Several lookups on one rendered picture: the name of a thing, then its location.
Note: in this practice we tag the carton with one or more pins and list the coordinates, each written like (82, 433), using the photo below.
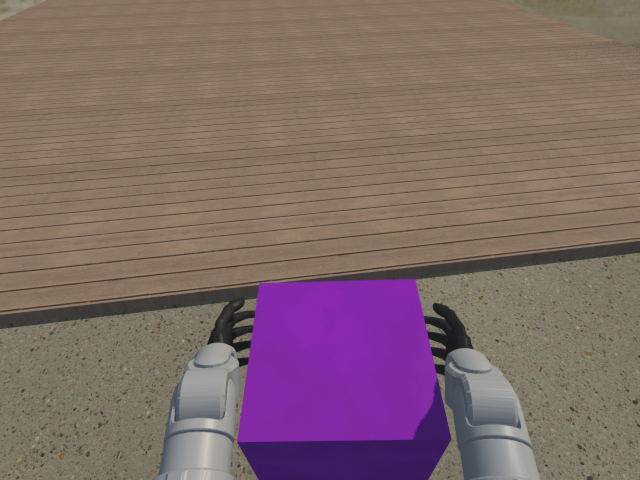
(341, 384)

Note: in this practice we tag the left robot hand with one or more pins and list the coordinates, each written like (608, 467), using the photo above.
(224, 331)

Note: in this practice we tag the right robot hand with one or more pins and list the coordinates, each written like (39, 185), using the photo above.
(456, 337)

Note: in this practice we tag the robot right forearm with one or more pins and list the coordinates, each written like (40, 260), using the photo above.
(491, 431)

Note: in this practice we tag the robot left forearm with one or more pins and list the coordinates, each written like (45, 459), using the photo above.
(200, 429)

